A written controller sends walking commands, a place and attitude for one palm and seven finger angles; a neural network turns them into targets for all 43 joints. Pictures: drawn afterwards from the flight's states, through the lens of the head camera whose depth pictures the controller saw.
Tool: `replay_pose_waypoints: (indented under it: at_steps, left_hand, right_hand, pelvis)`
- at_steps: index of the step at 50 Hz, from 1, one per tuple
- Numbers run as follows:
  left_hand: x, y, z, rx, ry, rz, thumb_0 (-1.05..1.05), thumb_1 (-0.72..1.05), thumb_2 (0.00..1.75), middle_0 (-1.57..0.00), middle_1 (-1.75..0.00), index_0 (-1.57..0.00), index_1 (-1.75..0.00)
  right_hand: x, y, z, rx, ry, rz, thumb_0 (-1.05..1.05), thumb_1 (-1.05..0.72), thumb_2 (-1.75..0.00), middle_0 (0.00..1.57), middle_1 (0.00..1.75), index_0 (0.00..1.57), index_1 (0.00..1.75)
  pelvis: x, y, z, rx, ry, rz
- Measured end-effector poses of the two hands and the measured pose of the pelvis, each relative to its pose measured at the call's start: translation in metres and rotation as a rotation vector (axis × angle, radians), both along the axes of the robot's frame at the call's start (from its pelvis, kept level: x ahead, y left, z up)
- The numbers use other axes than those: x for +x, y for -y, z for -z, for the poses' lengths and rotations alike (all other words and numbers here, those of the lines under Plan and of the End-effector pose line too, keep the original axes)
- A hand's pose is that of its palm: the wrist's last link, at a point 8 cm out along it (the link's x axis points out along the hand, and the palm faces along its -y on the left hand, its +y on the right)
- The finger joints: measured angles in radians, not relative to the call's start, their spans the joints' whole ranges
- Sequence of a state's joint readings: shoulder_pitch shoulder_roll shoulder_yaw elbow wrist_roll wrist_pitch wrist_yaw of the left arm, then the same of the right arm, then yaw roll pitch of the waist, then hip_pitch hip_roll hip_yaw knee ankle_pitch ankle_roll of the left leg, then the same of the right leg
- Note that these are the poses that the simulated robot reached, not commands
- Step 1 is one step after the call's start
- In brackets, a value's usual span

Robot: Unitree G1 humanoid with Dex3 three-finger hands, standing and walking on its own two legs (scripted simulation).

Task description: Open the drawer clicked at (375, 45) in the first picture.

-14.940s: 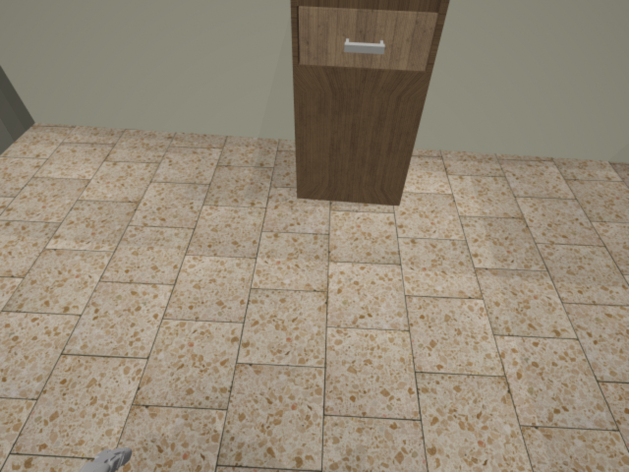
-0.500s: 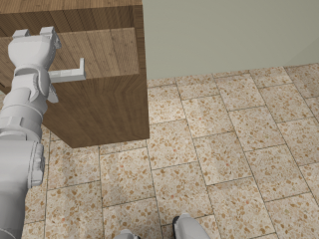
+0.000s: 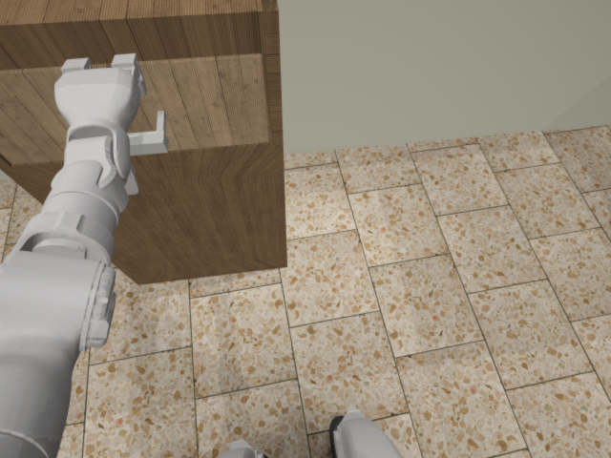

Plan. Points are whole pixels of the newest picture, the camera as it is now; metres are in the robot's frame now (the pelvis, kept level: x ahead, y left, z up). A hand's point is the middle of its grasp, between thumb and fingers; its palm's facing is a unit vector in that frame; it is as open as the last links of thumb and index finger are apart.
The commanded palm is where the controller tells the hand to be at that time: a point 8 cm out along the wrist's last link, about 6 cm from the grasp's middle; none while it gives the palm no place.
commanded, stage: lift the fingers back up to retry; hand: left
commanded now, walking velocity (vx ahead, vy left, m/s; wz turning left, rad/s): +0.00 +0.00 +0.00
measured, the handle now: (122, 133) +0.59 +0.21 +0.00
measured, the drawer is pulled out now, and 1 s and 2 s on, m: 0.00 0.00 0.00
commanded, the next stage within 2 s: re-aim the fingers above the handle in 0.50 s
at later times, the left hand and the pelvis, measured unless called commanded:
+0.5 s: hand (109, 147) +0.53 +0.21 +0.04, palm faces -0.09 +0.00 -1.00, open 13.8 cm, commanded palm +0.53 +0.20 +0.11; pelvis +0.00 -0.01 +0.00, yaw +1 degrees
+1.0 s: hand (120, 145) +0.53 +0.19 +0.05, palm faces -0.08 -0.04 -1.00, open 13.8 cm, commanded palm +0.52 +0.20 +0.11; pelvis +0.02 +0.00 +0.01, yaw +1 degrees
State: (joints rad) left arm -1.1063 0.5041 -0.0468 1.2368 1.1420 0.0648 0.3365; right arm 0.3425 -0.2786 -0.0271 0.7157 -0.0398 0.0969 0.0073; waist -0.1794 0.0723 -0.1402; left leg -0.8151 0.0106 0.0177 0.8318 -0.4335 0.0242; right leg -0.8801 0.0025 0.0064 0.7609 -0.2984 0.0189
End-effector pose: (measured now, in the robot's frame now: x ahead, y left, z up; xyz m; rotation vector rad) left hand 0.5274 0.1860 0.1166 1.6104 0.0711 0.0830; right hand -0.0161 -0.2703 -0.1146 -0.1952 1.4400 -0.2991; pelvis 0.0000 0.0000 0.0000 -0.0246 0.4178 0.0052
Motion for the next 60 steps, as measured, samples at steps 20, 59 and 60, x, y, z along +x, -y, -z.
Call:
replay_pose_waypoints:
  at_steps: [20, 59, 60]
  left_hand:
    - [-0.011, -0.021, 0.008, -0.024, -0.050, 0.036, 0.00, -0.49, 0.30, -0.32, -1.20, -0.32, -1.20]
    - [-0.007, -0.018, -0.001, -0.004, 0.003, -0.008, 0.00, -0.49, 0.30, -0.32, -1.20, -0.32, -1.20]
    - [-0.008, -0.020, 0.001, 0.010, -0.021, -0.031, 0.00, -0.49, 0.30, -0.31, -1.20, -0.32, -1.20]
  right_hand:
    - [-0.023, 0.015, -0.007, -0.044, -0.051, -0.001, 0.00, -0.90, -0.89, 0.20, 0.30, 0.21, 0.30]
    - [0.021, 0.008, -0.002, -0.003, 0.023, -0.028, 0.00, -0.91, -0.89, 0.20, 0.30, 0.20, 0.30]
    - [0.020, 0.008, -0.001, 0.001, 0.022, -0.022, 0.00, -0.91, -0.89, 0.20, 0.30, 0.20, 0.30]
  pelvis:
    - [-0.003, 0.009, -0.001, 0.005, 0.003, -0.007]
    - [0.009, 0.005, -0.005, 0.003, 0.017, -0.010]
    - [0.008, 0.006, -0.006, 0.004, 0.018, -0.007]
